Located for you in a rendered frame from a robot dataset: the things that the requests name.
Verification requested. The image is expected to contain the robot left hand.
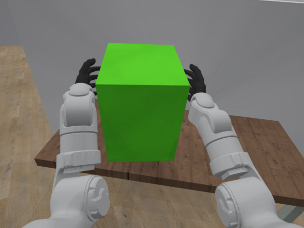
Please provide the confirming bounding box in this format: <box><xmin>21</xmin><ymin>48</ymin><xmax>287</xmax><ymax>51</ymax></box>
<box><xmin>75</xmin><ymin>58</ymin><xmax>101</xmax><ymax>95</ymax></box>

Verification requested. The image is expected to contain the robot left upper arm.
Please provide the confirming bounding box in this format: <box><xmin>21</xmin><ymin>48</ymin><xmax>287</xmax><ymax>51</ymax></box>
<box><xmin>22</xmin><ymin>175</ymin><xmax>110</xmax><ymax>228</ymax></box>

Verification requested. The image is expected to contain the carton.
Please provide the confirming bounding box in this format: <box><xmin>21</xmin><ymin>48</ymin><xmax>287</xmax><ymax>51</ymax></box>
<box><xmin>95</xmin><ymin>43</ymin><xmax>190</xmax><ymax>162</ymax></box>

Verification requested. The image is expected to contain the left robot forearm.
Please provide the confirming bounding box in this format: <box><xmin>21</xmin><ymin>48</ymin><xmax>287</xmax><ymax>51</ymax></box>
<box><xmin>50</xmin><ymin>83</ymin><xmax>101</xmax><ymax>209</ymax></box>

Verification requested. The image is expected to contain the table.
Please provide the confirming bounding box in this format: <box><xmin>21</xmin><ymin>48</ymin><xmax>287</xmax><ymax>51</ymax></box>
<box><xmin>34</xmin><ymin>99</ymin><xmax>304</xmax><ymax>223</ymax></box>

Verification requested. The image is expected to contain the robot right hand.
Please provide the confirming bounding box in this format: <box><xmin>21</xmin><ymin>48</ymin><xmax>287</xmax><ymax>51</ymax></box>
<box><xmin>184</xmin><ymin>64</ymin><xmax>206</xmax><ymax>102</ymax></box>

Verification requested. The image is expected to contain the right robot forearm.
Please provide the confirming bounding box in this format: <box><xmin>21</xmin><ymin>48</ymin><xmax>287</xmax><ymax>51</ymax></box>
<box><xmin>188</xmin><ymin>93</ymin><xmax>277</xmax><ymax>213</ymax></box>

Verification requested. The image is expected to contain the robot right upper arm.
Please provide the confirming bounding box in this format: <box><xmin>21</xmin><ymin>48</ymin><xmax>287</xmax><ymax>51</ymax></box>
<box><xmin>215</xmin><ymin>176</ymin><xmax>303</xmax><ymax>228</ymax></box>

